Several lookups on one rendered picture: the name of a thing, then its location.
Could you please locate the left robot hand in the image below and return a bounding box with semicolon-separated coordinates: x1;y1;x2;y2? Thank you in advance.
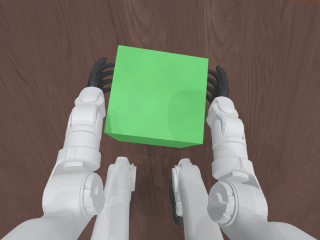
87;57;115;94

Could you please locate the left robot thigh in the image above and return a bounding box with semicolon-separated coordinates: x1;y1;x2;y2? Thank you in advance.
90;161;137;240

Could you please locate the robot left forearm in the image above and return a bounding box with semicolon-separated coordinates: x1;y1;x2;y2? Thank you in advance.
42;86;106;212

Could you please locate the right robot upper arm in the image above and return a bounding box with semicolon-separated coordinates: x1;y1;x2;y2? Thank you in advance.
207;180;317;240

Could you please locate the left robot upper arm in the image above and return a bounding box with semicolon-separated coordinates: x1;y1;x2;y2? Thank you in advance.
1;171;105;240

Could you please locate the robot right forearm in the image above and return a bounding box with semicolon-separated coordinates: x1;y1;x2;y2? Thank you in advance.
206;96;268;214

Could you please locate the robot right shin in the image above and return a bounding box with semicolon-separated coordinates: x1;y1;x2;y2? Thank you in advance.
174;158;201;216

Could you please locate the carton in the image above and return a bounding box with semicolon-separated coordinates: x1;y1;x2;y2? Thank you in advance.
104;45;209;148

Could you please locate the right robot hand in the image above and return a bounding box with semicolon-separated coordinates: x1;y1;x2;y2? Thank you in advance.
206;65;229;105

